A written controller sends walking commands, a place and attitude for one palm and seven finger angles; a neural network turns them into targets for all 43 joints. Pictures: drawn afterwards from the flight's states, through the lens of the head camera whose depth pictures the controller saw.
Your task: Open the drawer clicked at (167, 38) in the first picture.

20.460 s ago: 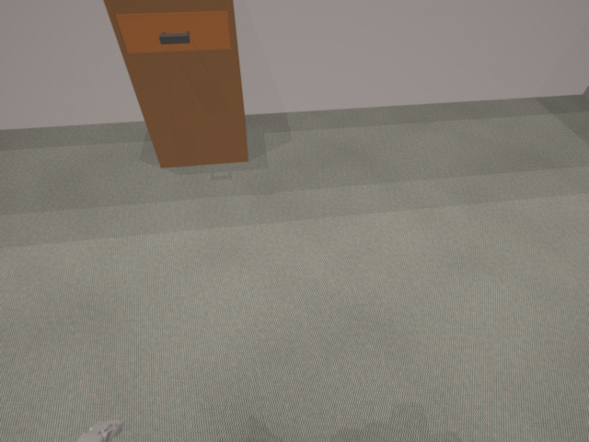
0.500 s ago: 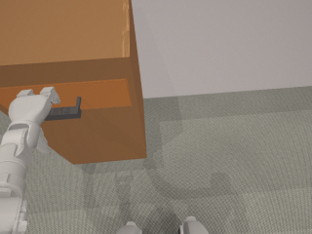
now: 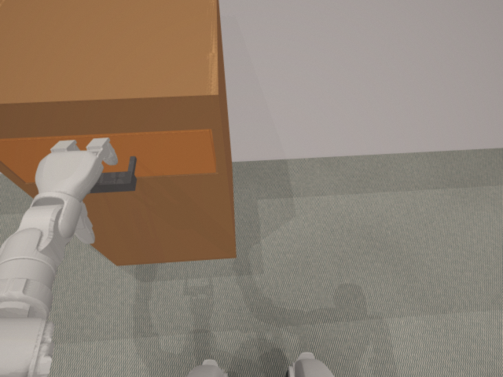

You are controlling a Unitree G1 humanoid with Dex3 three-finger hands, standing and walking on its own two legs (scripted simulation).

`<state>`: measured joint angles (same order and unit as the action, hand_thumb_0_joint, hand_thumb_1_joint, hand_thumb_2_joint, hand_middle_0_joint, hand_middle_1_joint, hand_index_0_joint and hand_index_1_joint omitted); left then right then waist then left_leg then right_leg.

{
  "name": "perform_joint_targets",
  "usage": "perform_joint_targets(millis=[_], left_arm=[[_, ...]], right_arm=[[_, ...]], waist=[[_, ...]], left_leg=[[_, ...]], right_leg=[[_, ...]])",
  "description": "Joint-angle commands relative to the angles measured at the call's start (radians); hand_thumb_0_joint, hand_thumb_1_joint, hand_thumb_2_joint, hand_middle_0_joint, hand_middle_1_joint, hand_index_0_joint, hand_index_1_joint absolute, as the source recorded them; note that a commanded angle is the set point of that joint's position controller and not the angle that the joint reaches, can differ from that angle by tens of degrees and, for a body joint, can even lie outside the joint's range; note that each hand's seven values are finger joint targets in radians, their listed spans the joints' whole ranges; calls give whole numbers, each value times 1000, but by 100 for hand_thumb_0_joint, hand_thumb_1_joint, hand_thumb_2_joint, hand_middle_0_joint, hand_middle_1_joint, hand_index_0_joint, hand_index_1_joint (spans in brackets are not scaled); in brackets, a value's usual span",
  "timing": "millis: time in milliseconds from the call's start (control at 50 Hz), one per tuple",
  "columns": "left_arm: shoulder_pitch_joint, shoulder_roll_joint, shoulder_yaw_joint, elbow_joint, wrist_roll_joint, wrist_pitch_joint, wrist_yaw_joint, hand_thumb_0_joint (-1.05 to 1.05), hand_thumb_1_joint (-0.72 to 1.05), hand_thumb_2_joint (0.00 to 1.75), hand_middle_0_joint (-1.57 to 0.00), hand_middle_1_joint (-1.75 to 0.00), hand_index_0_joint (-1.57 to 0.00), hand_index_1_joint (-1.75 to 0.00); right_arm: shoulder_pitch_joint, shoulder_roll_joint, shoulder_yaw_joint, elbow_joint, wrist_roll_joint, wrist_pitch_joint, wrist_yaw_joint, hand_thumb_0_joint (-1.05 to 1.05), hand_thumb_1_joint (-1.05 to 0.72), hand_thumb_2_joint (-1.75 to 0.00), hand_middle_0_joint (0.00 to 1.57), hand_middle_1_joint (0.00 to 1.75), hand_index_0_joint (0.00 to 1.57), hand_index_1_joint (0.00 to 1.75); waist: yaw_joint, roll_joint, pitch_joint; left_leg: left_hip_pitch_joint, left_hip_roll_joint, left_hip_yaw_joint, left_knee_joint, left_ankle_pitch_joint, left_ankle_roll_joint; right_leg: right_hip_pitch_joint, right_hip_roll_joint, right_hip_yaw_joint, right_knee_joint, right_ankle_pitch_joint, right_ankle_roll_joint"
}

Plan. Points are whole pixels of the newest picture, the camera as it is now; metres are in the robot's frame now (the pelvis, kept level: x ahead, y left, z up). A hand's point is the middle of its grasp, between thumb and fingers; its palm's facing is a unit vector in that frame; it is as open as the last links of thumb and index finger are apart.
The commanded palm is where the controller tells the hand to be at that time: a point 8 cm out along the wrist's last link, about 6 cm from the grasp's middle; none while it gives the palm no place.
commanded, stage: lower the fingers behind the handle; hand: left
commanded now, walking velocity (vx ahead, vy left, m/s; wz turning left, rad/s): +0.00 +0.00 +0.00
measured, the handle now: (107, 172) +0.48 +0.30 -0.05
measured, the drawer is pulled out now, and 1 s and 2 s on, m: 0.00 0.00 0.00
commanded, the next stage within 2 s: lift the fingers back up to retry in 1.70 s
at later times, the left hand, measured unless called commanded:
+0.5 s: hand (96, 189) +0.42 +0.29 -0.01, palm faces -0.02 -0.05 -1.00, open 13.9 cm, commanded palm +0.40 +0.29 +0.04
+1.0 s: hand (87, 198) +0.42 +0.31 -0.03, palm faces -0.04 -0.01 -1.00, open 13.9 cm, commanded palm +0.40 +0.31 +0.01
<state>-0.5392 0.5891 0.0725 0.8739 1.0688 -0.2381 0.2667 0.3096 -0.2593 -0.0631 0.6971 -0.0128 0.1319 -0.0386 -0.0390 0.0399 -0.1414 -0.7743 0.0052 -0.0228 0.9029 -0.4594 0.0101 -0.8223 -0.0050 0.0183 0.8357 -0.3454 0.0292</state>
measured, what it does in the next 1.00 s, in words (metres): stands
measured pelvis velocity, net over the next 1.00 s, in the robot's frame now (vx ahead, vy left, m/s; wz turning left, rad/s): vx -0.02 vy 0.00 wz -0.01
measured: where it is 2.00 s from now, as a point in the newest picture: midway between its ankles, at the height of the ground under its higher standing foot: outside the picture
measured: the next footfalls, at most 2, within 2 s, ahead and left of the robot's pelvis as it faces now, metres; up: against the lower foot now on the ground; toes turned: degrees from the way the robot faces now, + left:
none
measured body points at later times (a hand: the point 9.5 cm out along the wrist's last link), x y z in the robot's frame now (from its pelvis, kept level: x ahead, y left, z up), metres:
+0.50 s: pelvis +0.00 -0.01 -0.02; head +0.10 +0.00 +0.42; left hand +0.42 +0.29 +0.05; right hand +0.05 -0.29 -0.15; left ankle -0.02 +0.11 -0.69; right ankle +0.03 -0.14 -0.69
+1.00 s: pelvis -0.02 +0.00 -0.04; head +0.10 +0.00 +0.39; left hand +0.41 +0.31 +0.03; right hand +0.03 -0.29 -0.17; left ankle -0.02 +0.11 -0.69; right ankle +0.03 -0.14 -0.69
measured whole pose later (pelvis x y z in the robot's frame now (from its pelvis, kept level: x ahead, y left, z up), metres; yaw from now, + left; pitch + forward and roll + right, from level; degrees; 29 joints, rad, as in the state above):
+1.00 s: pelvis -0.02 +0.00 -0.04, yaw -1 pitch +25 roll -2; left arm -0.62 0.66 0.15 0.98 1.10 -0.28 0.37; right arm 0.27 -0.29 -0.05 0.70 -0.02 0.12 -0.02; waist -0.06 0.03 -0.18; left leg -1.03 0.01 -0.02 1.13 -0.52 0.01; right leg -1.09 0.01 0.02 1.05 -0.40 0.03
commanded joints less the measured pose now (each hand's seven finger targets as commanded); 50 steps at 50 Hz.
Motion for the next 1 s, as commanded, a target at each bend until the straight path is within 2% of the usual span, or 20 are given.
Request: perform_joint_targets(millis=[0,40,80,160,180,220,280,340,380,420,480,540,580,660,680,700,760,820,880,980], left_arm=[[-393,340,158,-193,8,-27,101,0,-50,30,-30,-120,-30,-120],[-386,371,189,-174,16,1,132,0,-50,30,-30,-120,-30,-120],[-302,381,201,-141,19,45,145,0,-50,30,-30,-120,-30,-120],[-252,272,102,-69,9,117,112,0,-50,30,-30,-120,-30,-120],[-263,277,96,-66,8,120,95,0,-50,30,-30,-120,-30,-120],[-338,247,55,-80,4,102,61,0,-50,30,-30,-120,-30,-120],[-426,278,70,-164,7,22,38,0,-50,30,-30,-120,-30,-120],[-441,316,127,-231,9,-65,60,0,-50,30,-30,-120,-30,-120],[-377,336,171,-202,14,-84,93,0,-50,30,-30,-120,-30,-120],[-319,376,228,-173,20,-74,135,0,-50,30,-30,-120,-30,-120],[-273,340,196,-100,34,-10,182,0,-50,30,-30,-120,-30,-120],[-265,340,174,-73,40,62,187,0,-50,30,-30,-120,-30,-120],[-320,332,144,-86,33,86,168,0,-50,30,-30,-120,-30,-120],[-410,364,145,-134,12,35,116,0,-50,30,-30,-120,-30,-120],[-374,362,143,-92,17,33,107,0,-50,30,-30,-120,-30,-120],[-365,320,113,-64,16,29,96,0,-50,30,-30,-120,-30,-120],[-307,334,136,-4,6,4,75,0,-50,30,-30,-120,-30,-120],[-297,353,164,-18,11,-27,78,0,-50,30,-30,-120,-30,-120],[-294,341,146,17,27,-28,93,0,-50,30,-30,-120,-30,-120],[-337,348,135,29,34,-9,117,0,-50,30,-30,-120,-30,-120]], right_arm=[[73,-174,-49,-48,-16,-12,-9,0,-90,-90,20,30,20,30],[69,-176,-44,-47,-20,-5,4,0,-90,-90,20,30,20,30],[54,-176,-37,-62,-22,4,20,0,-90,-90,20,30,20,30],[71,-177,-46,-77,-10,7,29,0,-90,-90,20,30,20,30],[73,-180,-47,-80,-5,6,24,0,-90,-90,20,30,20,30],[83,-182,-50,-83,-2,1,9,0,-90,-90,20,30,20,30],[88,-176,-54,-77,-4,-13,-14,0,-90,-90,20,30,20,30],[87,-169,-58,-57,-19,-24,-23,0,-90,-90,20,30,20,30],[73,-169,-55,-43,-27,-22,-14,0,-90,-90,20,30,20,30],[64,-174,-50,-31,-38,-13,1,0,-90,-90,20,30,20,30],[55,-174,-46,-39,-35,-5,24,0,-90,-90,20,30,20,30],[66,-183,-50,-53,-28,3,33,0,-90,-90,20,30,20,30],[75,-188,-52,-55,-23,4,26,0,-90,-90,20,30,20,30],[78,-191,-52,-41,-23,-9,-5,0,-90,-90,20,30,20,30],[74,-189,-48,-35,-21,-9,-9,0,-90,-90,20,30,20,30],[75,-184,-47,-32,-20,-14,-11,0,-90,-90,20,30,20,30],[71,-187,-40,-29,-18,-21,-9,0,-90,-90,20,30,20,30],[67,-186,-38,-40,-21,-22,-2,0,-90,-90,20,30,20,30],[63,-186,-37,-51,-16,-27,1,0,-90,-90,20,30,20,30],[74,-195,-40,-56,-15,-31,5,0,-90,-90,20,30,20,30]], waist=[[-13,93,-343],[3,104,-361],[42,124,-388],[13,26,-390],[7,-1,-388],[-34,-37,-372],[-50,-20,-389],[-40,55,-439],[-17,84,-407],[10,89,-426],[20,101,-400],[17,63,-469],[-9,21,-488],[-40,1,-500],[-33,12,-473],[-46,0,-432],[-26,-13,-365],[-7,19,-384],[-22,-4,-354],[-32,10,-392]], left_leg=[[206,-23,13,-88,392,14],[184,-25,15,-87,416,11],[176,-32,30,-90,455,5],[166,-25,47,-93,468,10],[153,-26,53,-101,432,16],[153,-22,47,-103,383,25],[165,-23,36,-85,342,33],[177,-22,25,-38,391,27],[142,-21,20,-16,400,20],[102,-26,23,8,433,16],[53,-29,34,11,411,7],[68,-31,49,8,424,13],[72,-29,51,3,390,21],[76,-25,40,11,331,35],[54,-29,41,10,320,33],[42,-24,39,15,299,35],[-26,-26,47,31,267,34],[-43,-29,43,52,286,31],[-97,-28,43,74,242,30],[-109,-29,35,95,218,28]], right_leg=[[152,49,-57,-31,212,-80],[166,49,-60,-16,231,-81],[214,52,-59,-7,273,-82],[258,54,-58,-28,329,-72],[273,52,-51,-41,322,-68],[259,49,-45,-57,296,-65],[224,45,-35,-51,260,-63],[167,42,-33,-2,269,-70],[122,45,-40,28,253,-76],[126,46,-42,61,277,-80],[100,48,-54,76,261,-79],[164,50,-47,67,308,-71],[189,49,-41,47,308,-64],[186,41,-27,38,272,-58],[169,40,-27,41,257,-59],[134,42,-31,41,233,-59],[106,42,-27,52,208,-63],[83,45,-31,84,209,-73],[36,45,-32,100,173,-68],[-13,44,-39,128,134,-67]])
